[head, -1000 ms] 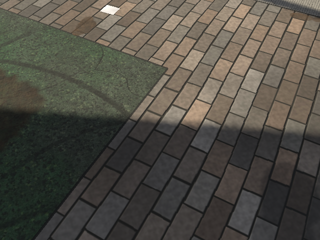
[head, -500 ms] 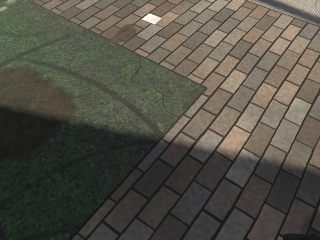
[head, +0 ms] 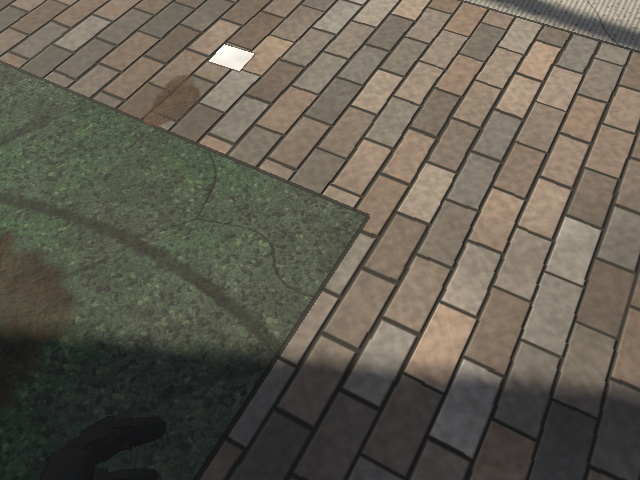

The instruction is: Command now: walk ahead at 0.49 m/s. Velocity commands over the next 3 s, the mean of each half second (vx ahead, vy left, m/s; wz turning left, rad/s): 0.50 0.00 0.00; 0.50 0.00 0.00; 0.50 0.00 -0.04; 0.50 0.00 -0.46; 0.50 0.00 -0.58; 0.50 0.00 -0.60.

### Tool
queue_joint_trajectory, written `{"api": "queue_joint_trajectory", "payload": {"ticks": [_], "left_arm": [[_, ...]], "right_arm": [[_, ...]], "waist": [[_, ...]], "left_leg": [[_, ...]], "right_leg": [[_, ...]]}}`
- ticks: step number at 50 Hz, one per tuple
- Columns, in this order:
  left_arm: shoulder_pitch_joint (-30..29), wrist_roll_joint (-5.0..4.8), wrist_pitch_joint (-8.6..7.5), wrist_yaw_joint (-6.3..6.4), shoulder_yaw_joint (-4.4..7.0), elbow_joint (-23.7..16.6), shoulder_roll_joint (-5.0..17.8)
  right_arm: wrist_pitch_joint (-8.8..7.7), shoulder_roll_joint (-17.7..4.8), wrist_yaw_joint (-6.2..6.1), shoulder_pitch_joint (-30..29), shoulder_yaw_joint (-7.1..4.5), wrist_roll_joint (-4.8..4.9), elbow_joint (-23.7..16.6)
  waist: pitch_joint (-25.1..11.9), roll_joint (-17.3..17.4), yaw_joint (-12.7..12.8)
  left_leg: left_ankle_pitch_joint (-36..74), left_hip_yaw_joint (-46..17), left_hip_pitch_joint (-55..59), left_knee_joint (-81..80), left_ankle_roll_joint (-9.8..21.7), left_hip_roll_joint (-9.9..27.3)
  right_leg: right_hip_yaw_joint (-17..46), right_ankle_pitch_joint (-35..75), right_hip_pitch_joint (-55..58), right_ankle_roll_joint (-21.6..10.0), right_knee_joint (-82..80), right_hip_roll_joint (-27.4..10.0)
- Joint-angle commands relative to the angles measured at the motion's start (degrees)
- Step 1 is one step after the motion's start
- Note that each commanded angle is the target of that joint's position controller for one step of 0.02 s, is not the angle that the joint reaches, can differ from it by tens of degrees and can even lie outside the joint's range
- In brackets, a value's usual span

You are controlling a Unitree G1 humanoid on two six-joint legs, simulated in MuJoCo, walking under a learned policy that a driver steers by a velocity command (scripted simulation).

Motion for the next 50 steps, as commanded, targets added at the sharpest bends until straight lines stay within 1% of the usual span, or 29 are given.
{"api": "queue_joint_trajectory", "payload": {"ticks": [1, 2, 3, 4, 5, 7, 10, 14, 17, 20, 21, 22, 23, 24, 25, 26, 27, 28, 29, 30, 32, 34, 36, 40, 43, 45, 48, 49, 50], "left_arm": [[19.87, -0.32, 0.53, 1.14, 3.44, 1.92, 9.97], [15.72, -0.30, 0.64, 1.30, 3.10, 1.56, 9.12], [12.94, 0.15, 0.56, 1.15, 2.75, 1.57, 7.87], [11.43, 0.84, 0.16, 1.04, 2.42, 1.44, 6.80], [10.55, 0.85, -0.16, 0.91, 2.40, 1.57, 6.35], [10.53, 0.31, -0.99, 0.82, 2.61, 2.71, 6.84], [12.29, 0.24, -1.08, 1.47, 3.05, 4.48, 8.46], [15.38, -0.38, -0.30, 2.13, 3.33, 6.14, 10.16], [18.85, -0.89, 0.43, 2.20, 3.61, 8.12, 11.30], [19.75, -1.19, 1.50, 2.59, 3.96, 9.47, 11.97], [19.53, -1.20, 1.85, 2.76, 4.09, 9.73, 12.27], [18.72, -1.21, 2.18, 2.90, 4.18, 9.77, 12.64], [17.75, -1.10, 2.54, 3.00, 3.94, 9.71, 12.18], [18.28, -0.34, 2.63, 3.17, 2.90, 9.19, 9.73], [24.36, 0.50, 1.67, 2.85, 0.98, 7.37, 4.20], [24.16, -0.27, 0.55, 2.64, 0.72, 7.99, 4.09], [19.15, -1.90, -0.26, 2.24, 2.22, 6.89, 9.88], [14.64, -2.36, -0.59, 2.16, 2.28, 5.52, 10.18], [12.72, -1.46, -0.51, 2.29, 2.24, 5.17, 9.54], [13.18, -0.75, -0.07, 2.39, 2.54, 5.36, 9.08], [15.63, -0.52, 1.02, 2.39, 2.25, 6.43, 6.99], [14.35, -0.19, 1.76, 2.68, 2.04, 5.96, 6.04], [10.38, 0.13, 1.80, 2.82, 1.86, 4.66, 5.56], [2.70, -0.13, 0.98, 2.02, 1.13, 2.80, 3.71], [-2.37, -0.60, 0.51, 1.18, 0.95, 1.13, 3.77], [-4.39, -0.74, 0.24, 0.52, 1.02, 0.03, 4.24], [-2.65, -0.59, -0.07, -0.13, 1.52, 0.00, 5.79], [0.95, -0.47, -0.13, -0.02, 2.12, 0.90, 6.94], [8.78, -0.33, -0.11, 0.38, 3.38, 3.35, 9.01]], "right_arm": [[-3.07, -8.67, 0.76, -1.95, -1.40, 2.00, -6.61], [-3.45, -8.37, 0.64, -5.83, -1.13, 2.01, -7.79], [-3.41, -7.55, 0.44, -7.81, -1.20, 1.02, -8.02], [-2.86, -6.92, 0.37, -6.50, -1.39, 0.58, -7.66], [-2.18, -5.73, 0.33, -4.79, -1.20, 0.52, -6.96], [-1.07, -4.02, 0.07, -3.92, -0.85, 0.23, -6.50], [-1.03, -3.51, -0.15, -10.42, -0.55, -0.46, -8.68], [-2.16, -2.01, 0.80, -18.79, 0.20, -0.17, -10.44], [-2.59, -2.58, 1.70, -23.56, 0.18, 0.42, -12.05], [-2.90, -3.93, 2.59, -25.21, -0.23, 0.43, -13.29], [-2.99, -4.49, 2.75, -24.18, -0.45, 0.40, -13.14], [-3.08, -5.34, 2.76, -21.53, -0.89, 0.34, -12.52], [-3.11, -6.95, 2.51, -15.27, -1.90, 0.16, -10.69], [-3.01, -10.11, 1.94, -5.97, -3.30, -0.06, -8.27], [-2.67, -16.51, 1.55, 0.45, -4.74, -1.00, -7.59], [-2.37, -13.46, 1.79, 2.67, -4.06, -0.08, -6.79], [-2.44, -9.98, 1.84, -0.69, -2.82, 0.18, -7.19], [-2.38, -8.35, 1.75, -4.86, -2.24, 0.00, -7.94], [-2.44, -6.87, 1.90, -8.20, -1.71, -0.39, -8.17], [-2.78, -5.46, 1.97, -10.30, -1.30, -0.81, -8.39], [-3.33, -5.18, 2.03, -11.55, -1.30, -0.84, -8.06], [-3.90, -6.35, 1.82, -10.82, -1.66, -0.55, -6.93], [-3.80, -7.14, 1.32, -9.34, -1.89, -0.52, -5.73], [-3.14, -8.30, 0.63, -6.33, -2.02, -0.01, -3.78], [-2.45, -9.10, 0.46, -2.85, -2.22, 0.38, -1.71], [-1.77, -9.27, 0.27, -1.73, -2.38, 0.56, -0.59], [-0.87, -10.11, -0.15, -2.25, -2.85, 0.73, 0.20], [-0.59, -10.63, -0.26, -3.25, -2.98, 0.71, 0.12], [-0.22, -9.99, -0.36, -4.04, -2.68, 0.53, -0.01]], "waist": [[-17.61, -8.45, 10.51], [-10.97, -3.62, 8.66], [-6.39, -1.15, 6.76], [-5.33, -2.82, 4.52], [-5.31, -3.97, 3.31], [-4.24, -4.20, 2.17], [-1.24, -3.29, 3.44], [0.17, -2.64, 6.69], [1.07, -2.75, 8.52], [1.15, -3.27, 7.83], [0.49, -3.69, 6.96], [-1.09, -4.22, 5.18], [-4.96, -3.64, 1.61], [-12.25, -1.67, -2.14], [-21.64, 10.30, -1.10], [-25.43, 16.12, -2.05], [-17.15, 10.23, -2.47], [-10.94, 6.90, -1.24], [-6.43, 3.91, 0.37], [-4.85, 4.74, 2.27], [-4.55, 5.63, 4.24], [-3.21, 4.51, 4.67], [-1.80, 3.22, 3.77], [-0.20, 3.12, 0.99], [1.12, 2.84, -0.92], [1.73, 3.06, -0.96], [0.20, 4.07, 1.20], [-2.11, 4.73, 3.47], [-7.03, 3.93, 7.51]], "left_leg": [[-1.37, -5.90, -39.08, 33.02, 0.33, 0.89], [3.95, -3.55, -38.32, 29.94, 0.49, 3.95], [7.25, -2.48, -36.64, 26.23, 0.17, 5.81], [9.83, -2.90, -32.68, 23.78, -0.03, 7.58], [11.09, -2.80, -29.88, 22.45, -0.54, 8.08], [12.52, -1.93, -28.88, 19.49, -1.72, 8.65], [20.89, -1.51, -33.05, 10.07, -3.18, 9.47], [32.99, 0.71, -30.35, -5.91, -3.05, 7.16], [33.65, 0.83, -30.54, -11.18, -2.36, 6.03], [28.00, 0.29, -31.19, -14.70, -0.17, 5.28], [25.74, 0.67, -29.47, -15.37, 0.59, 4.78], [23.91, 1.90, -25.26, -16.28, 1.54, 3.57], [23.96, 3.74, -16.27, -17.97, 3.00, 1.74], [25.11, 1.34, -1.45, -16.25, 5.29, 4.35], [21.09, -21.22, 21.57, -15.64, 13.53, 19.15], [10.21, -39.80, 26.41, -25.90, 17.40, 23.23], [4.30, -34.32, 20.63, -27.83, 14.50, 21.54], [6.62, -26.81, 12.90, -28.68, 12.63, 19.44], [12.08, -21.41, 5.34, -30.48, 12.08, 17.25], [16.77, -17.73, 0.36, -32.09, 11.44, 15.36], [22.60, -13.08, -4.35, -34.89, 11.76, 13.38], [27.93, -9.50, -5.90, -36.62, 12.58, 13.08], [30.79, -6.85, -5.06, -37.55, 12.51, 12.60], [30.12, -2.02, -4.01, -38.16, 10.34, 10.53], [28.75, -2.22, -0.04, -37.12, 10.28, 12.31], [30.29, -2.85, 4.11, -35.25, 9.83, 14.21], [38.77, -3.24, 8.57, -30.54, 8.40, 15.81], [47.64, -2.41, 8.69, -26.23, 7.65, 15.03], [54.51, -0.21, 6.66, -16.97, 6.25, 12.29]], "right_leg": [[37.32, -12.95, 48.01, -12.80, -14.74, -21.14], [30.07, -8.27, 38.24, -11.29, -16.24, -19.03], [25.03, -2.75, 30.15, -10.65, -18.11, -16.70], [21.55, 0.68, 24.88, -10.16, -19.95, -14.88], [19.62, 1.57, 21.82, -10.43, -21.82, -13.77], [15.77, 4.47, 18.09, -11.35, -24.35, -13.18], [11.68, 6.40, 17.84, -11.14, -26.49, -12.26], [6.94, 5.93, 19.30, -8.57, -26.46, -10.27], [7.84, 4.42, 23.96, -8.38, -24.98, -12.64], [9.19, 7.19, 30.25, -7.18, -21.45, -15.54], [9.42, 9.83, 31.65, -6.60, -19.82, -16.04], [8.88, 16.20, 32.29, -5.85, -16.50, -15.65], [6.72, 24.44, 31.28, -4.51, -8.61, -13.26], [4.18, 22.02, 25.08, -2.54, 4.16, -10.06], [1.02, 1.07, 3.65, 1.59, 26.48, -2.39], [7.04, -27.29, -8.20, 2.80, 37.06, 2.54], [9.75, -25.30, -13.96, 1.87, 41.19, -1.29], [7.87, -20.15, -14.60, 1.22, 39.75, -4.27], [6.87, -15.81, -13.09, 1.53, 36.45, -6.31], [7.36, -12.43, -9.76, 1.85, 33.06, -8.18], [6.82, -9.32, -5.29, 2.93, 30.77, -8.82], [6.35, -6.20, -6.49, 4.21, 27.14, -9.10], [6.17, -0.83, -9.01, 5.24, 20.62, -9.24], [4.21, 10.46, -6.60, 5.18, 5.85, -7.29], [3.70, 11.79, -6.60, 4.54, 0.31, -6.04], [4.23, 9.33, -7.85, 3.34, -2.07, -5.66], [3.47, 3.03, -4.16, 0.98, -4.20, -4.29], [1.89, 1.61, 1.64, -0.11, -4.93, -2.61], [0.23, 2.61, 12.70, -1.74, -6.12, -0.89]]}}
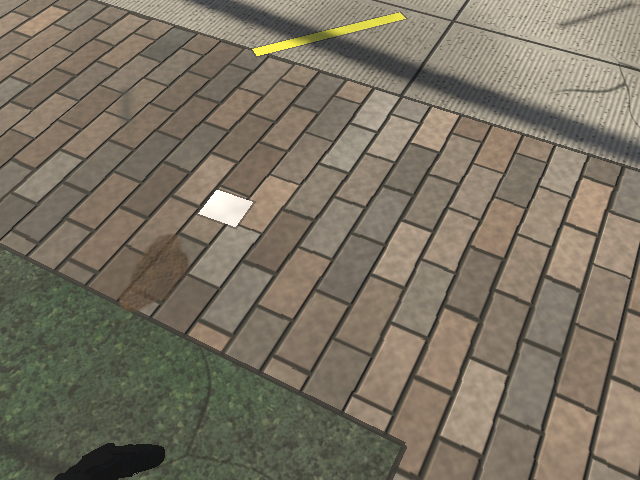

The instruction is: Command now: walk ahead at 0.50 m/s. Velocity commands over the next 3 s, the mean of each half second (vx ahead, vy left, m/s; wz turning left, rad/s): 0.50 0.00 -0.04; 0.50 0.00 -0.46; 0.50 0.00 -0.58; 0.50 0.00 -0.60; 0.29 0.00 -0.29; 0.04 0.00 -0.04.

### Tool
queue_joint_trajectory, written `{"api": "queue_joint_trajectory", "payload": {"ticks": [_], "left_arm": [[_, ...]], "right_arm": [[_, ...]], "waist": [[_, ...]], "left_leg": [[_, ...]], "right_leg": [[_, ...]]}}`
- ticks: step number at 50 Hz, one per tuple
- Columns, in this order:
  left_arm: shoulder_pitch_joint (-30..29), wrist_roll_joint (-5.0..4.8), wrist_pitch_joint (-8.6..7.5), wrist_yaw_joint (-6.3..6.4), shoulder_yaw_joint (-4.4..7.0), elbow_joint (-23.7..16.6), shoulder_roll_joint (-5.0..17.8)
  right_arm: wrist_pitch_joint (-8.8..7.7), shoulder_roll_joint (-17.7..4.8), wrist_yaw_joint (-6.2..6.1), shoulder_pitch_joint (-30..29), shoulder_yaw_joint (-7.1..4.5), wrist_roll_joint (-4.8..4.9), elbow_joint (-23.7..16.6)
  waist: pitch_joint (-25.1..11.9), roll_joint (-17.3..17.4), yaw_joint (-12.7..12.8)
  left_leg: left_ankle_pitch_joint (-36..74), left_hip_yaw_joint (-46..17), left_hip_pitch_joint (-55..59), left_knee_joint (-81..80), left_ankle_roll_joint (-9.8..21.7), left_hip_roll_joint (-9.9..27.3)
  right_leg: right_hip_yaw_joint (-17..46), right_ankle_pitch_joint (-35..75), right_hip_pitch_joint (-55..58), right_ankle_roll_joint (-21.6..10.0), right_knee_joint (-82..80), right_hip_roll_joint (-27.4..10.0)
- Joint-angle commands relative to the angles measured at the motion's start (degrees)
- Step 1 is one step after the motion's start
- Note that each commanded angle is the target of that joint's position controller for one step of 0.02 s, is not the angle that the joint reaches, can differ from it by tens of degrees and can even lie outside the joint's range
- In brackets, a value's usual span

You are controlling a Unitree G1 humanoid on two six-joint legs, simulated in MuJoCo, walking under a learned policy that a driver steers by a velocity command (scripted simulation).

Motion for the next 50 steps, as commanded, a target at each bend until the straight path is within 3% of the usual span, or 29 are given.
{"api": "queue_joint_trajectory", "payload": {"ticks": [1, 2, 3, 4, 5, 6, 8, 10, 13, 17, 20, 23, 25, 26, 27, 28, 29, 30, 31, 32, 33, 36, 38, 44, 48, 50], "left_arm": [[18.51, 0.51, -0.58, 0.94, 4.86, 1.73, 12.73], [23.40, 0.89, -0.14, 1.12, 6.18, 2.80, 18.15], [24.15, 0.19, 0.00, 1.04, 4.76, 2.86, 13.18], [19.78, 0.07, -0.05, 1.13, 3.86, 2.45, 11.00], [15.51, 0.20, -0.02, 1.20, 3.47, 1.70, 9.90], [12.52, 0.60, -0.13, 1.02, 3.04, 1.55, 8.30], [10.03, 1.22, -0.77, 0.83, 2.62, 1.52, 6.64], [10.43, 0.86, -1.44, 0.90, 2.85, 2.51, 7.34], [12.75, 0.75, -1.36, 1.71, 3.28, 4.25, 8.90], [15.76, 0.20, -0.70, 2.48, 3.42, 6.07, 10.07], [19.94, -0.43, 0.06, 2.66, 3.59, 8.33, 10.58], [20.66, -0.79, 1.13, 3.19, 4.04, 9.34, 11.30], [19.59, -0.82, 1.63, 3.48, 4.46, 9.34, 12.12], [18.40, -0.75, 1.84, 3.52, 4.34, 9.11, 11.88], [18.52, -0.10, 1.83, 3.47, 3.48, 8.63, 9.59], [22.42, 0.60, 1.25, 3.25, 1.83, 6.84, 4.08], [25.44, -0.46, 0.40, 3.19, 1.14, 6.97, 2.28], [21.85, -1.90, 0.02, 3.14, 2.88, 6.77, 8.78], [17.70, -2.32, -0.01, 3.20, 3.32, 5.52, 9.77], [15.85, -1.78, 0.22, 3.39, 3.42, 5.21, 9.09], [15.91, -1.27, 0.84, 3.48, 3.83, 5.34, 8.39], [16.87, -1.29, 3.00, 3.27, 3.66, 4.90, 4.95], [14.83, -0.95, 3.71, 3.31, 3.71, 3.54, 4.54], [4.94, -0.51, 2.99, 1.22, 2.85, -0.06, 2.99], [-0.38, -0.55, 3.22, 0.04, 2.80, -3.21, 3.64], [0.18, -0.46, 3.43, -0.34, 3.39, -4.17, 4.91]], "right_arm": [[0.16, -7.66, -0.68, -1.80, -1.14, -0.92, -3.66], [-1.03, -1.01, -0.06, 5.40, 0.90, -1.12, -4.71], [-2.34, -3.90, 0.24, 3.14, 0.37, -0.53, -3.77], [-3.16, -8.08, 0.68, -1.97, -0.89, 1.19, -5.48], [-3.46, -7.94, 0.59, -5.57, -0.79, 1.37, -6.43], [-3.34, -7.33, 0.36, -7.45, -0.91, 0.43, -6.68], [-2.11, -5.55, 0.18, -5.02, -1.00, -0.16, -5.76], [-1.05, -3.92, -0.06, -4.53, -0.75, -0.41, -5.49], [-0.91, -3.44, -0.22, -10.39, -0.61, -0.98, -7.54], [-1.79, -1.69, 0.64, -18.08, 0.13, -0.71, -9.37], [-2.29, -1.83, 1.42, -23.80, 0.28, -0.36, -11.40], [-3.07, -3.35, 2.28, -25.23, -0.10, -0.26, -12.59], [-3.54, -5.04, 2.33, -21.81, -0.76, -0.28, -11.74], [-3.72, -6.49, 2.04, -16.29, -1.65, -0.38, -10.19], [-3.82, -9.49, 1.46, -7.33, -3.01, -0.86, -7.89], [-3.63, -14.71, 0.93, 0.43, -4.33, -2.12, -6.98], [-3.00, -13.24, 1.09, 2.47, -4.04, -1.49, -6.09], [-2.91, -8.55, 1.04, -0.48, -2.61, -1.11, -6.67], [-2.85, -6.48, 0.82, -4.25, -2.00, -1.04, -7.18], [-3.00, -5.02, 0.89, -7.93, -1.55, -1.21, -7.10], [-3.32, -3.40, 0.93, -10.45, -1.16, -1.47, -7.05], [-4.16, -3.56, 0.90, -13.12, -1.53, -1.78, -6.14], [-4.41, -4.78, 0.54, -12.84, -2.04, -1.92, -5.25], [-3.31, -7.69, -0.57, -10.20, -2.96, -1.44, -3.59], [-1.76, -9.35, -0.64, -7.14, -3.73, -0.20, -2.14], [-0.91, -10.67, -0.70, -7.65, -4.19, 0.40, -2.15]], "waist": [[-13.38, 2.41, 12.03], [-21.29, -11.50, 9.64], [-22.97, -11.26, 11.32], [-13.75, -7.68, 10.76], [-8.08, -3.76, 9.07], [-3.90, -1.33, 7.53], [-2.86, -3.84, 4.48], [-2.12, -3.30, 3.54], [0.12, -1.70, 4.68], [1.66, -1.46, 7.41], [3.22, -0.86, 9.38], [3.35, -1.55, 8.24], [1.42, -2.73, 5.81], [-1.68, -2.55, 2.54], [-8.73, -1.29, -1.26], [-18.73, 8.57, -1.84], [-24.51, 19.83, -1.20], [-16.92, 13.26, -1.85], [-10.26, 10.53, -0.91], [-5.81, 7.63, 0.73], [-3.44, 8.31, 2.45], [-0.61, 7.97, 4.96], [0.65, 6.24, 5.21], [3.06, 3.89, 2.03], [4.73, 3.75, 0.78], [3.45, 4.88, 2.36]], "left_leg": [[40.10, -2.30, -10.98, 26.37, 5.29, 10.32], [11.28, -0.36, -35.54, 48.94, 0.72, 0.05], [-10.62, -8.74, -42.93, 56.29, 1.03, -1.06], [-7.58, -9.02, -47.81, 58.93, 1.88, 2.32], [-2.20, -6.86, -47.19, 56.59, 2.20, 5.48], [1.73, -6.00, -45.46, 53.00, 1.89, 7.38], [6.31, -6.34, -38.87, 48.97, 1.15, 9.56], [8.51, -5.60, -38.26, 46.25, -0.03, 9.93], [16.40, -5.31, -42.77, 37.12, -1.62, 10.33], [27.48, -3.21, -40.34, 22.35, -1.59, 8.21], [28.07, -3.15, -40.19, 16.75, -1.34, 6.76], [23.96, -4.70, -39.47, 12.37, -0.10, 5.86], [20.07, -3.90, -33.16, 11.15, 0.96, 4.55], [19.47, -2.49, -24.74, 9.32, 2.14, 3.24], [20.46, -3.94, -10.00, 11.25, 4.28, 5.52], [17.07, -21.12, 12.63, 12.41, 10.29, 19.34], [6.50, -40.52, 19.55, 4.32, 15.04, 26.36], [0.35, -36.47, 13.37, 1.81, 12.65, 24.49], [1.26, -28.52, 6.05, 0.55, 10.65, 22.84], [5.51, -22.82, -1.42, -1.70, 9.82, 20.68], [9.17, -17.98, -6.47, -3.67, 9.14, 18.87], [16.37, -9.05, -13.54, -7.99, 9.63, 17.45], [19.91, -5.02, -13.58, -9.20, 10.24, 17.54], [24.05, 5.43, -9.76, -10.00, 9.13, 16.49], [27.53, 7.96, -1.91, -7.14, 7.94, 18.78], [40.26, 9.55, 0.88, -1.99, 6.77, 19.27]], "right_leg": [[4.15, 0.52, 29.48, -5.60, 1.65, -3.86], [30.79, -10.95, 51.54, -14.97, -1.77, -17.93], [42.32, -17.58, 52.31, -15.20, -9.66, -19.71], [34.60, -19.78, 45.23, -12.53, -11.07, -18.19], [27.49, -15.88, 36.69, -11.06, -12.34, -16.07], [22.39, -10.78, 29.23, -10.47, -14.32, -13.82], [16.56, -4.72, 21.75, -9.91, -17.64, -10.86], [12.72, -0.15, 19.09, -10.83, -19.74, -10.18], [9.20, 3.67, 20.11, -10.96, -21.41, -9.78], [4.56, 2.75, 21.16, -8.82, -21.99, -7.80], [6.02, 1.85, 24.78, -8.95, -20.36, -9.47], [8.95, 3.61, 29.61, -8.04, -16.31, -11.93], [10.48, 8.32, 30.40, -7.04, -12.34, -12.36], [9.26, 14.78, 29.10, -5.83, -6.32, -10.31], [7.13, 13.71, 23.52, -3.99, 5.20, -6.74], [2.88, -3.53, 4.80, -0.27, 26.19, 0.56], [5.28, -32.33, -7.79, 1.32, 39.56, 5.13], [9.10, -30.59, -12.57, 0.91, 44.92, 1.57], [7.45, -25.72, -13.94, 0.57, 45.06, -1.09], [6.68, -21.37, -12.19, 0.83, 42.70, -3.10], [7.10, -18.23, -9.72, 0.98, 40.01, -4.84], [6.40, -14.07, -6.01, 1.89, 37.60, -6.40], [6.76, -10.14, -8.49, 2.57, 34.05, -6.69], [1.92, 3.24, -7.97, 2.32, 15.54, -5.49], [-0.43, -0.45, -9.47, 0.32, 9.70, -4.46], [-2.85, -5.80, -6.26, -1.58, 8.57, -2.17]]}}
Over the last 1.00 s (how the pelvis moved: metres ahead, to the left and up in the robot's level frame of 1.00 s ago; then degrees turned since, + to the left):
0.56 0.02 0.01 -1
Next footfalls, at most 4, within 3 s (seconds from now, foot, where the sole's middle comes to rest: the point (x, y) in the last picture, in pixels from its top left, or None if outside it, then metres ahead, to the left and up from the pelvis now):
0.02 right None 0.18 -0.11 -0.76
0.54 left None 0.48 0.13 -0.76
1.06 right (392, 371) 0.69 -0.19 -0.76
1.56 left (361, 245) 1.05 -0.16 -0.76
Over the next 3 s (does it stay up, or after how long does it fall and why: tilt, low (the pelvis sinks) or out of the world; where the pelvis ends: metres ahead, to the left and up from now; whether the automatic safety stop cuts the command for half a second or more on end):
stays up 1.16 -0.54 0.00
